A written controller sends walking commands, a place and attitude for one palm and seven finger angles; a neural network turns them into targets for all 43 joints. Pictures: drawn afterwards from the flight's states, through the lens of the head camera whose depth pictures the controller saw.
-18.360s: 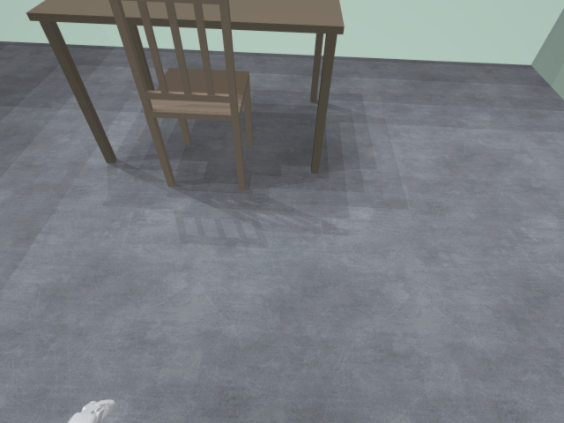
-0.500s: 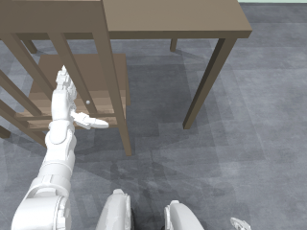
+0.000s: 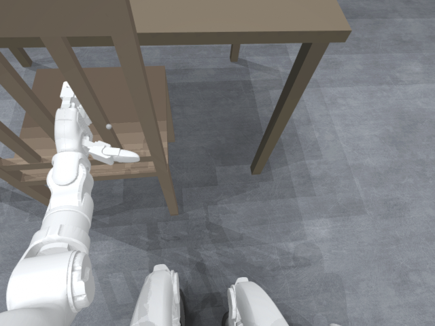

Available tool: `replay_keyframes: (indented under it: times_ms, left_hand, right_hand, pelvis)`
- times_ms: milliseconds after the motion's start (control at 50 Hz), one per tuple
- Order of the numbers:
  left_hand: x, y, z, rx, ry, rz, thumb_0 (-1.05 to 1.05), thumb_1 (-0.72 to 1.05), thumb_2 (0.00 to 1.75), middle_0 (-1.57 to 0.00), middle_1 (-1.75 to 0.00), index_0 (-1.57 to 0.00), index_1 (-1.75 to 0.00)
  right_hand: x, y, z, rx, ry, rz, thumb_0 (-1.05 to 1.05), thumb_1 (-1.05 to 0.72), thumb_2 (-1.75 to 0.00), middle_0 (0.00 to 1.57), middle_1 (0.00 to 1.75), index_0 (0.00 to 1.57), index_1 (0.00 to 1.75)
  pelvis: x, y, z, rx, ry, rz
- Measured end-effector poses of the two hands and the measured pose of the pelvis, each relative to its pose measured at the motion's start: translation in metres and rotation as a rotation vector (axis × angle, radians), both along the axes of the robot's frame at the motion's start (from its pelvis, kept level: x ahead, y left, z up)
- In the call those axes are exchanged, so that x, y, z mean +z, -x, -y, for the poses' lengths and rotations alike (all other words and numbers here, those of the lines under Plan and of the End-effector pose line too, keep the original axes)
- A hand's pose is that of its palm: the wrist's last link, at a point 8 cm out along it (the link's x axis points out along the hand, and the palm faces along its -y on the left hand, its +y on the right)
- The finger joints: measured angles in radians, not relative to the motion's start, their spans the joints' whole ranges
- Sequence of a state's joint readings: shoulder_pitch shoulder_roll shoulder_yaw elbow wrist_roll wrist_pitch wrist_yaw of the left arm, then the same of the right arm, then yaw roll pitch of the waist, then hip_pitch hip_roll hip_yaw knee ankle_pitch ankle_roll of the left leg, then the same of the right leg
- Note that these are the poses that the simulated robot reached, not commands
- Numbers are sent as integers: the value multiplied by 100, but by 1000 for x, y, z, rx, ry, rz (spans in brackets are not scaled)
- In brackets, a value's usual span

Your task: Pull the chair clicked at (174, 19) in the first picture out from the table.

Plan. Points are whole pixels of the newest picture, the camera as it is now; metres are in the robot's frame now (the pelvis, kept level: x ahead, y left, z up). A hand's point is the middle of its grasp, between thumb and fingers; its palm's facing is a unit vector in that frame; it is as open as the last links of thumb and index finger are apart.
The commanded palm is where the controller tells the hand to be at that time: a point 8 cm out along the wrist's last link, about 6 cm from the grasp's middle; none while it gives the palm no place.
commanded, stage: push the fingers through the gap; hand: left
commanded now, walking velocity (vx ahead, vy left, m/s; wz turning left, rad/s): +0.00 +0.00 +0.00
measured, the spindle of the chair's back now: (40, 114) +0.49 +0.30 +0.04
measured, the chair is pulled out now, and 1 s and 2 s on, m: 0.00 0.00 0.02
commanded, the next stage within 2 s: hook a spindle and tug to test in 0.20 s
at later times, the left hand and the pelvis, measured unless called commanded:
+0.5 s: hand (108, 127) +0.46 +0.18 +0.04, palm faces +0.11 -0.99 -0.02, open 16.5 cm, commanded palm +0.44 +0.22 +0.03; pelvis +0.00 +0.01 +0.00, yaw +0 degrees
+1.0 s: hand (110, 124) +0.47 +0.18 +0.03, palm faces +0.11 -0.99 -0.01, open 8.7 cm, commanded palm +0.44 +0.22 +0.03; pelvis +0.00 +0.01 +0.00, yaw +0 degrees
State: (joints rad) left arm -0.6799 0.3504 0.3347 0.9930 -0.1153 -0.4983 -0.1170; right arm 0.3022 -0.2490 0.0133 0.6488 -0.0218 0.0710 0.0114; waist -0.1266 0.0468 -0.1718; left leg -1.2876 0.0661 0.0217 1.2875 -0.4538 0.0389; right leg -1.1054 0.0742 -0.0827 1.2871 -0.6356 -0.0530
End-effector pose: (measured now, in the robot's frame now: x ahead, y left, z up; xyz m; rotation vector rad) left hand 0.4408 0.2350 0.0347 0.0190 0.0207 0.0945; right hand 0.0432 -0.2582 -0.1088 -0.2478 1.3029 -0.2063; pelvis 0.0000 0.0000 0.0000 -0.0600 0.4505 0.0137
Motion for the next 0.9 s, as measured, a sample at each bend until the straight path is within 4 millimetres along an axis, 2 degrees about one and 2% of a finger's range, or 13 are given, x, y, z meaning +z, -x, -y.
replay_keyframes:
  times_ms: [80, 340, 440, 540, 700, 780, 900]
  left_hand:
    - [-4, -1, -1, 7, 2, -14, -2, -50, 30, -6, -8, -6, -8]
    - [-1, -3, 1, 1, 0, -10, -2, -50, 30, -6, -8, -7, -8]
    - [-1, 1, 0, 14, 6, 6, -2, -50, 30, -8, -15, -9, -15]
    - [1, 3, 2, 6, -4, 20, -2, -50, 30, -14, -33, -14, -33]
    - [-1, 0, 3, 5, 2, 11, -2, -47, 31, -26, -72, -27, -72]
    - [0, -1, 5, 14, 8, 17, -2, -36, 36, -33, -93, -33, -93]
    - [-4, -5, 3, 12, -3, -1, -1, -10, 47, -43, -122, -43, -122]
  right_hand:
    - [1, 0, -3, 1, 2, -5, 1, -90, -89, 21, 30, 21, 30]
    - [3, -7, -9, 2, -4, 0, 1, -90, -89, 21, 30, 21, 30]
    - [4, -9, -10, 6, -4, 3, 1, -90, -89, 21, 30, 21, 30]
    - [4, -10, -10, 12, -3, 3, 1, -90, -89, 21, 30, 21, 30]
    - [2, -7, -8, 12, 6, -1, 1, -90, -89, 21, 30, 21, 30]
    - [2, -5, -8, 9, 4, -9, 1, -90, -89, 21, 30, 21, 30]
    - [2, -1, -8, 3, 4, -20, 1, -90, -89, 21, 30, 21, 30]
  pelvis:
    - [0, 0, -1, 2, 3, -3]
    - [3, -2, -7, 3, 7, -1]
    - [3, -2, -8, 3, 7, 3]
    - [3, -1, -8, 6, 8, 7]
    - [1, 2, -7, 10, 11, 4]
    - [1, 2, -7, 7, 9, 2]
    - [0, 1, -6, 6, 9, -2]
